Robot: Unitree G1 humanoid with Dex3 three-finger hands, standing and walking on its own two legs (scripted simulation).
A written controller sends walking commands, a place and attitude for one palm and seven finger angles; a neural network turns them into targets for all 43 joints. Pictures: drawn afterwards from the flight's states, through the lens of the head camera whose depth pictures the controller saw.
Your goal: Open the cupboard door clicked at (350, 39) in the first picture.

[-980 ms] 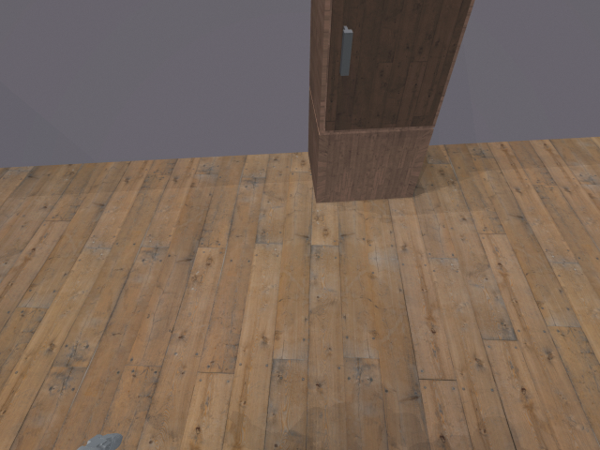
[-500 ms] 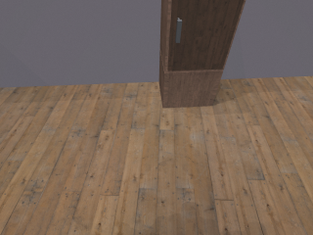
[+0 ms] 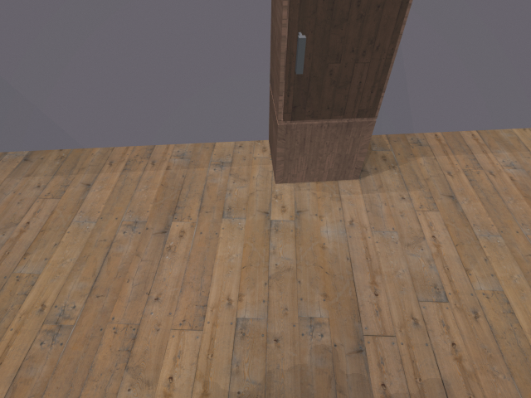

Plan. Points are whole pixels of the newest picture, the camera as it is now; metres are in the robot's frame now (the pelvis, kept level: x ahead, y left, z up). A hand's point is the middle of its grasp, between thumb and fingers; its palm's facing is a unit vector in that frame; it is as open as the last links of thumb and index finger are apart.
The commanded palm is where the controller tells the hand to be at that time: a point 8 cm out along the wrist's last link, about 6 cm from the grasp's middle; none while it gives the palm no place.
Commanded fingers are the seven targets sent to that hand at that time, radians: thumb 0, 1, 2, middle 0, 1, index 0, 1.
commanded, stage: look at it before walking up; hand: left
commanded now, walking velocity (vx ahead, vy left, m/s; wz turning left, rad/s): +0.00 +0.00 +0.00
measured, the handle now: (299, 52) +1.29 -0.06 -0.03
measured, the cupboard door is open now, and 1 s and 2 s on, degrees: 0 0 0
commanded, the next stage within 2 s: walk to a spot facing it in 0.46 s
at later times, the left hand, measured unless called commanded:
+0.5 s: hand out of the picture +0.07 +0.25 -0.16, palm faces -0.03 -0.94 -0.33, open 7.4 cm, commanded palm none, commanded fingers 0.00 0.90 0.90 -0.20 -0.30 -0.20 -0.30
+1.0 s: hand out of the picture +0.06 +0.17 -0.18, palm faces -0.12 -0.96 -0.25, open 7.4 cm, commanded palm none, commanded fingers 0.00 0.90 0.90 -0.20 -0.30 -0.20 -0.30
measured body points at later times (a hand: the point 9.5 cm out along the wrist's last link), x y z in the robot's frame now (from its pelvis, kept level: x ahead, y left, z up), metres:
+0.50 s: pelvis +0.00 +0.00 +0.00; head +0.01 +0.00 +0.45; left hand +0.07 +0.29 -0.13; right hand +0.08 -0.30 -0.13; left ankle +0.01 +0.13 -0.74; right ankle +0.01 -0.12 -0.74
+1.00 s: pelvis +0.00 -0.02 -0.02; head +0.01 -0.05 +0.43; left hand +0.06 +0.22 -0.16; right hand +0.03 -0.28 -0.18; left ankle +0.00 +0.12 -0.70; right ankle +0.00 -0.10 -0.74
